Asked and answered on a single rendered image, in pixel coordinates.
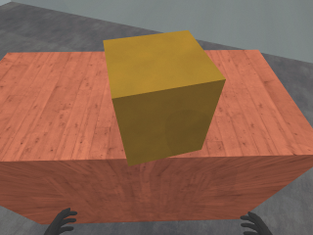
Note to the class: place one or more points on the right robot hand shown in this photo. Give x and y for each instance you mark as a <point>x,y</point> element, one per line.
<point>259,226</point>

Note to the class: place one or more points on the pedestal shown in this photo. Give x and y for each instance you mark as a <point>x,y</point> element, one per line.
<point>60,144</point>

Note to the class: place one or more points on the left robot hand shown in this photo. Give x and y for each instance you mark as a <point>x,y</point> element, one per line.
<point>55,228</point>

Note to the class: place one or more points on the carton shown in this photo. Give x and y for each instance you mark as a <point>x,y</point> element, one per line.
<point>165,90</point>

